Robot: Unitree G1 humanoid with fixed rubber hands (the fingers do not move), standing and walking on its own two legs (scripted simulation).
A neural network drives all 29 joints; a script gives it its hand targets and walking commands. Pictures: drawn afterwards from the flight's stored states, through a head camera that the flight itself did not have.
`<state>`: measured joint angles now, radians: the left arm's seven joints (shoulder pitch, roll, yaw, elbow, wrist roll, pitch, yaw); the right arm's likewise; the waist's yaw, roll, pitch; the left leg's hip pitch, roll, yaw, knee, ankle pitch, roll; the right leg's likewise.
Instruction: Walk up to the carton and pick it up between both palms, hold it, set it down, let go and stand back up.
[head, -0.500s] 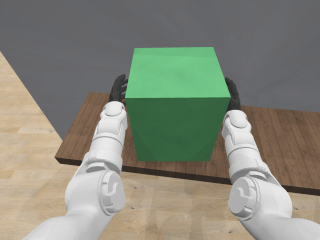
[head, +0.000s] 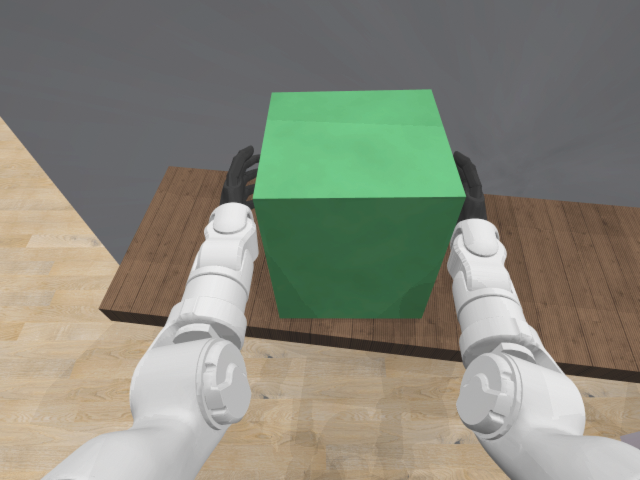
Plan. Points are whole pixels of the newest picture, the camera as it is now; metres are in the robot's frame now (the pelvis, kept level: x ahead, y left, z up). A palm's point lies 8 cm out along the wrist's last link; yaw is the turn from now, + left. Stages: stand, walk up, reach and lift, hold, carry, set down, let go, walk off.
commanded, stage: set down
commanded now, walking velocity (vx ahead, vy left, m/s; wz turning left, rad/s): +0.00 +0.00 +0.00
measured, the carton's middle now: (350, 211) +0.43 -0.09 +0.05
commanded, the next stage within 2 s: none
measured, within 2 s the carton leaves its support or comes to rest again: rests again in 0.18 s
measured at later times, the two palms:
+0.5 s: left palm (238, 212) +0.43 +0.06 +0.08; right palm (469, 225) +0.37 -0.24 +0.07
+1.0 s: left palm (240, 211) +0.44 +0.06 +0.07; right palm (469, 224) +0.37 -0.24 +0.07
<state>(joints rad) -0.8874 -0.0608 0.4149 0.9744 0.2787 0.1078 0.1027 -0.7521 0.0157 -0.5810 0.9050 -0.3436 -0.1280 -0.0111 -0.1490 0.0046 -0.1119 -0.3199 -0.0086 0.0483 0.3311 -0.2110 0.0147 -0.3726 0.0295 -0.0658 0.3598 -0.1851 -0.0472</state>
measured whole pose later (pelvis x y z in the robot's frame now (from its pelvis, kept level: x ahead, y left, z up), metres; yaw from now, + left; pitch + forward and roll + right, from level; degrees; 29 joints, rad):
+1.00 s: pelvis -0.01 +0.00 +0.00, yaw -2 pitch +11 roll +1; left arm -0.90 -0.07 0.54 1.02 0.36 -0.04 0.06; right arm -0.77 0.08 -0.71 0.86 -0.47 -0.18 0.04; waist -0.13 0.00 -0.07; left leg -0.31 -0.01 0.08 0.30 -0.19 0.02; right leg -0.38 0.03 -0.06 0.34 -0.16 -0.05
